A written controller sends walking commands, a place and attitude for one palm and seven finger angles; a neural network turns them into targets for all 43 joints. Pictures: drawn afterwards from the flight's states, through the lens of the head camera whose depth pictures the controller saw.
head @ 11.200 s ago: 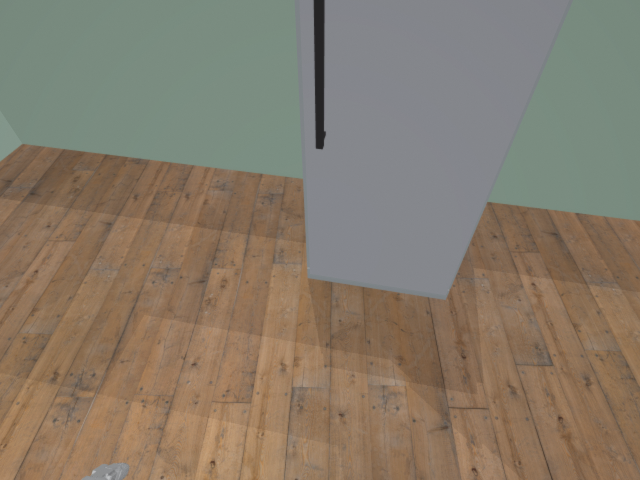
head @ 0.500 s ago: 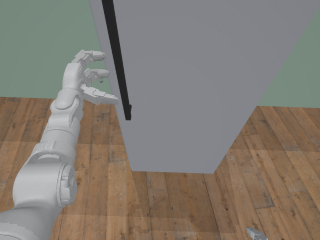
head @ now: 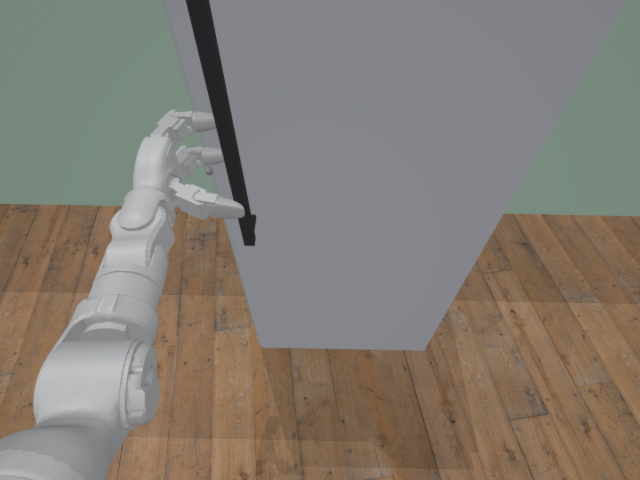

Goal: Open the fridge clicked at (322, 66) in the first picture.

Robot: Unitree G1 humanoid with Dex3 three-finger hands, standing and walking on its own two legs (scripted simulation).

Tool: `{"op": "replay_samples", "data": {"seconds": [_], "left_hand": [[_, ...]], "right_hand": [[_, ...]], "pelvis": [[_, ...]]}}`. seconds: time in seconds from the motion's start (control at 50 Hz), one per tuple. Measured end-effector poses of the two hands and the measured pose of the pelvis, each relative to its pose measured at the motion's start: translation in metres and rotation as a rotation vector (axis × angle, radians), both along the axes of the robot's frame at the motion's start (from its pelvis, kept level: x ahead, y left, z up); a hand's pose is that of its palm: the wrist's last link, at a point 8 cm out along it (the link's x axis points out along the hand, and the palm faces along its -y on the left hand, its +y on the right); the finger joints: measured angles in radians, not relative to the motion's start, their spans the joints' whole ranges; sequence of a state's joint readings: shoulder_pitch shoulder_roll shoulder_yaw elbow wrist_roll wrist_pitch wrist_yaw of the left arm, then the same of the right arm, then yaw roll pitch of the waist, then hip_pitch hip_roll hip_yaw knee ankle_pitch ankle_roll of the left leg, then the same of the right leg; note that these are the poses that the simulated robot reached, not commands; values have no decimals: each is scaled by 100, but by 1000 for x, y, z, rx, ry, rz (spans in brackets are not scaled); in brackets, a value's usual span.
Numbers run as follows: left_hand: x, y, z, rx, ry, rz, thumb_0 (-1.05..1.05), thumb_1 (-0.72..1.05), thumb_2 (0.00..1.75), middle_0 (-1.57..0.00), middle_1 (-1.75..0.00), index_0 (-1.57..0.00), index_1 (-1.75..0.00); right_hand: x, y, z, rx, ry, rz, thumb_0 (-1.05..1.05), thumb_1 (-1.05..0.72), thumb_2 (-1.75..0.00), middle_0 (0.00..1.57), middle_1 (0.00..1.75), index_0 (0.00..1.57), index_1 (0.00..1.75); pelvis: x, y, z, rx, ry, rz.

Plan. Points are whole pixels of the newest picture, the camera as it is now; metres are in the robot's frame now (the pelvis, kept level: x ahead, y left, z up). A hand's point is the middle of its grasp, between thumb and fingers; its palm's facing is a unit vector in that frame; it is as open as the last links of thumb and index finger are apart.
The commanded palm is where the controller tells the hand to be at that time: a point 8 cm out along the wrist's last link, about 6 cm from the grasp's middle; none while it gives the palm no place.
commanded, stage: feel for the door with the fingertips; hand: left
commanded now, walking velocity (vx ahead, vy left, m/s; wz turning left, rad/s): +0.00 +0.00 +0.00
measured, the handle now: (232, 142) +0.52 +0.11 +0.13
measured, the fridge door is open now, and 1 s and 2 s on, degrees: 0 0 0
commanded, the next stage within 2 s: slide the fingers in behind the handle in 0.58 s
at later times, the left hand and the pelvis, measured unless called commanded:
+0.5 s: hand (212, 162) +0.48 +0.13 +0.14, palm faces -0.01 -1.00 -0.01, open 14.0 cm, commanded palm +0.46 +0.18 +0.14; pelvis -0.01 +0.00 +0.00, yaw +0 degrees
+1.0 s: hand (211, 163) +0.48 +0.13 +0.14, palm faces -0.03 -1.00 -0.01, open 13.8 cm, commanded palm +0.45 +0.18 +0.14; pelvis -0.01 +0.01 -0.01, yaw -1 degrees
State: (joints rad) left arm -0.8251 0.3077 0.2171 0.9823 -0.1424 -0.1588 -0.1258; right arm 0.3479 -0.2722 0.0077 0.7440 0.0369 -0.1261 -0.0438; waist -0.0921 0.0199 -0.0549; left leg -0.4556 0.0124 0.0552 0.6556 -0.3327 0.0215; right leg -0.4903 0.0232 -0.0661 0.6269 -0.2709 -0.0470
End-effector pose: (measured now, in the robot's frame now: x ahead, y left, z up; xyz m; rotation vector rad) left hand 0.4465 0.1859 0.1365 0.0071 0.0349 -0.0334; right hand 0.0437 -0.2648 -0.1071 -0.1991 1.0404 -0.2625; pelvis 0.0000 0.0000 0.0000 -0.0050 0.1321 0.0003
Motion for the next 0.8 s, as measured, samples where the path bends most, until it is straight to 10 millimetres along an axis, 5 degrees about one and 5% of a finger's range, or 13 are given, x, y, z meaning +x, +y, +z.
{"op": "replay_samples", "data": {"seconds": [0.28,0.8], "left_hand": [[-1,-8,5,18,-13,32,-2,-50,30,-30,-120,-30,-120],[18,1,5,5,-4,12,-2,-50,30,-34,-124,-37,-125]], "right_hand": [[13,6,0,28,-66,17,1,-90,-90,20,30,20,30],[-43,2,-5,-4,79,-17,1,-90,-90,20,30,20,30]], "pelvis": [[-6,-3,0,7,-7,-10],[-12,4,-6,-2,40,-2]]}}
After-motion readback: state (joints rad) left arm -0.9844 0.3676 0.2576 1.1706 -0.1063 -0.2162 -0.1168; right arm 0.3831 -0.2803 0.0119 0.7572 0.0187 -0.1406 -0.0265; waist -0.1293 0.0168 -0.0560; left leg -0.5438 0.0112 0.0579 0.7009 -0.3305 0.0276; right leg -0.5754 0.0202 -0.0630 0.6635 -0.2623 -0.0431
